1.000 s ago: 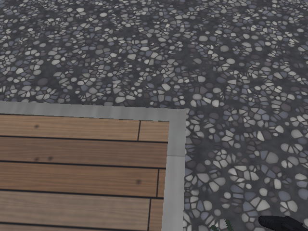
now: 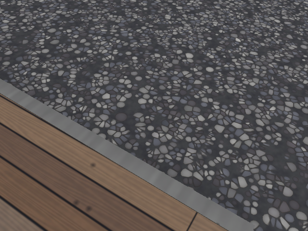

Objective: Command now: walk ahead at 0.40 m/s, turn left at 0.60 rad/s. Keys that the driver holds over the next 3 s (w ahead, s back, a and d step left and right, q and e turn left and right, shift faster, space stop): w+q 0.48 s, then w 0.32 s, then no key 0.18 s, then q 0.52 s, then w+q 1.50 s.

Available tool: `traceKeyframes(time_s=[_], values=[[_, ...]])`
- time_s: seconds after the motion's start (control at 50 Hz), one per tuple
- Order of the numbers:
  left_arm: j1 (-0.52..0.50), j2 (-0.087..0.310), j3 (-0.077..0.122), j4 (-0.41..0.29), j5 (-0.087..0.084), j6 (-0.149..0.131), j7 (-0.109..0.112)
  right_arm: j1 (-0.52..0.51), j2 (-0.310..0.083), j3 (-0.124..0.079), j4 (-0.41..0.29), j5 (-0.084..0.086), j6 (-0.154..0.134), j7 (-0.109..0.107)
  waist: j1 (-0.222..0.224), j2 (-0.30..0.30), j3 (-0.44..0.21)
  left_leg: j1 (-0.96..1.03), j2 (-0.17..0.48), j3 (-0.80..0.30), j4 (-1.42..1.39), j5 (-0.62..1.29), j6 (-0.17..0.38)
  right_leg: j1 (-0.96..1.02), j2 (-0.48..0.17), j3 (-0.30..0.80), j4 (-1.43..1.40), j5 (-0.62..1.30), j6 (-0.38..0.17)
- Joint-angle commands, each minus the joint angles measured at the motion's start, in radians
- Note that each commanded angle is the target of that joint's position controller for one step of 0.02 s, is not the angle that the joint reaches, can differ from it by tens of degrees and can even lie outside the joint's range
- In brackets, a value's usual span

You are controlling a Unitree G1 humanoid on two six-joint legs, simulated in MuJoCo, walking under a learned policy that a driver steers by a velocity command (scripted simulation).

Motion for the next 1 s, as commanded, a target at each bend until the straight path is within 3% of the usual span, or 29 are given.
traceKeyframes(time_s=[0.02, 0.04, 0.06, 0.12, 0.14, 0.2, 0.24, 0.26, 0.28, 0.3, 0.32, 0.34, 0.36, 0.38, 0.44, 0.54, 0.62, 0.7, 0.74, 0.76, 0.78, 0.8, 0.82, 0.84, 0.86, 0.88, 0.9, 0.94, 1.0], values=[[-0.115, 0.109, 0.012, -0.122, 0.019, -0.055, 0.008, -0.117, -0.152, -0.016, -0.113, -0.019, -0.045, -0.006, 0.061, 0.140, 0.186, 0.019, 0.328, -0.711, -0.616, -0.339, 0.217, -0.354, -0.034, 0.059, 0.085, 0.177, 0.009], [-0.112, 0.111, 0.016, -0.112, 0.047, -0.056, 0.009, -0.115, -0.148, -0.017, -0.108, -0.021, -0.046, -0.016, 0.052, 0.148, 0.159, 0.013, 0.276, -0.592, -0.590, -0.221, 0.186, -0.286, -0.026, 0.045, 0.015, 0.253, 0.026], [-0.132, 0.089, 0.010, -0.107, 0.055, -0.054, 0.004, -0.084, -0.142, -0.016, -0.100, -0.020, -0.050, -0.027, 0.034, 0.152, 0.137, 0.015, 0.241, -0.507, -0.566, -0.107, 0.169, -0.228, -0.013, 0.029, -0.035, 0.335, 0.040], [-0.209, 0.000, -0.021, -0.121, 0.048, -0.051, -0.008, 0.000, -0.139, -0.022, -0.079, 0.008, -0.051, -0.040, -0.016, 0.147, 0.094, 0.046, 0.174, -0.341, -0.536, 0.126, 0.124, -0.051, 0.059, -0.032, -0.323, 0.385, 0.044], [-0.225, -0.006, -0.023, -0.126, 0.042, -0.052, -0.013, 0.022, -0.146, -0.026, -0.069, 0.012, -0.048, -0.040, -0.026, 0.153, 0.084, 0.065, 0.171, -0.330, -0.524, 0.139, 0.120, -0.017, 0.080, -0.040, -0.389, 0.383, 0.045], [-0.201, 0.034, -0.007, -0.128, 0.026, -0.057, -0.022, 0.041, -0.160, -0.034, -0.058, 0.026, -0.042, -0.034, -0.015, 0.201, 0.058, 0.094, 0.197, -0.382, -0.489, 0.098, 0.113, 0.095, 0.079, -0.012, -0.491, 0.359, 0.035], [-0.125, 0.062, 0.009, -0.111, 0.020, -0.064, -0.019, 0.010, -0.156, -0.037, -0.068, 0.029, -0.037, -0.032, 0.034, 0.209, 0.042, 0.085, 0.202, -0.417, -0.427, 0.100, 0.094, 0.196, 0.073, -0.007, -0.542, 0.349, 0.014], [-0.045, 0.071, 0.019, -0.088, 0.023, -0.067, -0.014, -0.007, -0.133, -0.032, -0.078, 0.027, -0.034, -0.031, 0.076, 0.200, 0.012, 0.058, 0.172, -0.414, -0.354, 0.137, 0.075, 0.300, 0.075, -0.017, -0.573, 0.335, -0.002], [0.086, 0.099, 0.035, -0.062, 0.030, -0.071, -0.008, -0.027, -0.088, -0.020, -0.094, 0.017, -0.035, -0.027, 0.138, 0.157, -0.071, -0.016, 0.112, -0.368, -0.163, 0.167, 0.036, 0.484, 0.008, 0.047, -0.593, 0.320, -0.032], [0.231, 0.178, 0.048, -0.045, 0.057, -0.069, 0.001, -0.010, 0.008, 0.007, -0.131, 0.001, -0.036, -0.024, 0.161, -0.079, -0.221, -0.206, 0.017, -0.243, 0.190, -0.032, -0.019, 0.744, -0.218, 0.319, -0.659, 0.156, -0.101], [0.230, 0.210, 0.049, -0.041, 0.077, -0.069, -0.013, 0.072, -0.030, 0.002, -0.156, 0.046, -0.046, -0.025, 0.101, -0.332, -0.229, -0.450, -0.015, -0.215, 0.435, -0.146, -0.048, 0.801, -0.357, 0.767, -0.832, -0.176, -0.215], [0.157, 0.116, 0.027, -0.056, 0.061, -0.070, -0.012, 0.050, -0.103, -0.018, -0.127, 0.056, -0.042, -0.026, 0.093, -0.184, -0.110, -0.511, 0.054, -0.233, 0.554, -0.049, -0.057, 0.704, -0.351, 0.719, -0.861, -0.279, -0.223], [0.119, 0.066, 0.014, -0.053, 0.048, -0.066, -0.006, -0.024, -0.126, -0.024, -0.127, 0.041, -0.038, -0.021, 0.093, -0.090, -0.018, -0.509, 0.083, -0.203, 0.566, 0.035, -0.059, 0.606, -0.309, 0.544, -0.847, -0.144, -0.200], [0.088, 0.047, 0.007, -0.051, 0.054, -0.064, -0.003, -0.048, -0.114, -0.026, -0.116, 0.028, -0.037, -0.019, 0.077, -0.021, 0.009, -0.465, 0.106, -0.201, 0.543, 0.104, -0.062, 0.531, -0.254, 0.412, -0.847, 0.011, -0.179], [0.084, 0.028, 0.004, -0.017, 0.066, -0.072, 0.006, -0.086, -0.080, -0.025, -0.118, 0.028, -0.032, -0.005, 0.065, -0.044, 0.032, -0.407, 0.144, -0.176, 0.487, 0.200, -0.070, 0.446, -0.179, 0.182, -0.877, 0.279, -0.160], [0.153, 0.074, 0.012, 0.045, 0.063, -0.079, 0.007, -0.194, -0.044, -0.005, -0.153, 0.021, -0.032, 0.002, 0.081, 0.006, 0.066, -0.472, 0.144, -0.182, 0.292, 0.290, -0.093, 0.464, -0.197, 0.061, -0.918, 0.463, -0.210], [0.177, 0.116, 0.014, 0.074, 0.046, -0.067, 0.007, -0.324, -0.027, 0.015, -0.176, 0.012, -0.048, 0.029, 0.115, 0.014, 0.103, -0.406, 0.140, -0.092, 0.034, 0.404, -0.086, 0.463, -0.189, -0.039, -0.942, 0.517, -0.209], [0.253, 0.153, 0.015, 0.125, 0.024, -0.046, 0.008, -0.432, -0.028, 0.024, -0.213, 0.018, -0.058, 0.052, 0.136, 0.006, 0.121, -0.344, 0.122, -0.039, -0.136, 0.386, -0.056, 0.551, -0.224, -0.066, -0.928, 0.582, -0.195], [0.254, 0.179, 0.017, 0.137, 0.019, -0.031, 0.010, -0.412, -0.064, 0.010, -0.216, 0.013, -0.059, 0.056, 0.097, -0.023, 0.082, -0.247, 0.078, -0.008, -0.190, 0.318, -0.023, 0.604, -0.235, -0.090, -0.848, 0.825, -0.176], [0.250, 0.195, 0.019, 0.142, 0.019, -0.023, 0.013, -0.340, -0.096, -0.006, -0.200, 0.008, -0.059, 0.053, 0.048, -0.042, 0.023, -0.126, 0.045, 0.014, -0.215, 0.310, -0.001, 0.612, -0.226, -0.113, -0.750, 0.996, -0.160], [0.236, 0.188, 0.013, 0.142, 0.019, -0.015, 0.018, -0.186, -0.136, -0.030, -0.150, 0.008, -0.056, 0.047, -0.039, -0.035, -0.068, 0.091, 0.010, 0.040, -0.263, 0.359, 0.028, 0.563, -0.191, -0.159, -0.576, 1.086, -0.130], [0.235, 0.157, -0.003, 0.127, 0.033, -0.015, 0.025, -0.020, -0.192, -0.056, -0.101, 0.007, -0.050, 0.033, -0.109, -0.011, -0.169, 0.379, 0.066, -0.042, -0.226, 0.370, 0.057, 0.377, -0.147, -0.172, -0.345, 0.920, -0.091], [0.308, 0.027, -0.046, 0.074, 0.067, -0.028, 0.019, 0.047, -0.302, -0.070, -0.088, -0.014, -0.048, 0.019, -0.047, 0.248, -0.305, 0.742, 0.350, -0.505, -0.243, 0.365, 0.188, -0.021, 0.010, -0.171, 0.050, 0.253, -0.017], [0.306, 0.054, -0.046, 0.093, 0.053, -0.049, 0.016, 0.036, -0.245, -0.049, -0.108, -0.014, -0.052, 0.018, -0.053, 0.256, -0.433, 0.736, 0.466, -0.783, -0.387, 0.472, 0.268, -0.111, 0.081, 0.011, 0.237, -0.121, 0.000], [0.227, 0.131, -0.021, 0.073, 0.019, -0.053, 0.013, -0.036, -0.185, -0.027, -0.107, -0.018, -0.057, 0.023, -0.047, 0.192, -0.291, 0.615, 0.421, -0.594, -0.384, 0.637, 0.224, -0.168, 0.026, 0.043, 0.285, -0.073, 0.001], [0.181, 0.119, -0.026, 0.061, 0.016, -0.054, 0.016, -0.094, -0.149, -0.017, -0.102, -0.012, -0.062, 0.026, -0.013, 0.166, -0.179, 0.475, 0.369, -0.417, -0.373, 0.799, 0.193, -0.169, -0.016, 0.016, 0.245, -0.012, -0.001], [0.167, 0.106, -0.026, 0.068, 0.035, -0.049, 0.023, -0.147, -0.115, -0.009, -0.095, -0.005, -0.067, 0.030, 0.022, 0.113, -0.121, 0.359, 0.312, -0.318, -0.387, 0.848, 0.162, -0.140, -0.048, 0.010, 0.178, 0.043, 0.004], [0.207, 0.090, -0.024, 0.086, 0.045, -0.020, 0.026, -0.203, -0.091, -0.002, -0.089, -0.012, -0.076, 0.032, 0.081, 0.145, -0.095, 0.194, 0.264, -0.221, -0.455, 0.885, 0.139, -0.006, -0.068, 0.006, 0.115, 0.125, 0.018], [0.208, 0.061, -0.028, 0.086, 0.058, 0.008, 0.035, -0.230, -0.105, -0.004, -0.053, -0.021, -0.090, 0.024, 0.111, 0.136, -0.075, 0.090, 0.243, -0.150, -0.499, 0.973, 0.159, 0.060, -0.051, -0.008, 0.004, 0.205, 0.048]])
